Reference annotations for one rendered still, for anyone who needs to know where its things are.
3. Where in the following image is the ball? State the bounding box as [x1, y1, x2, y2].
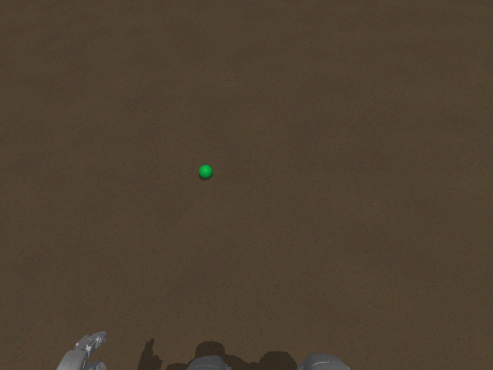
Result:
[199, 165, 213, 179]

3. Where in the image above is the left robot hand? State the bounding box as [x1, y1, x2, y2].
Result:
[56, 331, 108, 370]

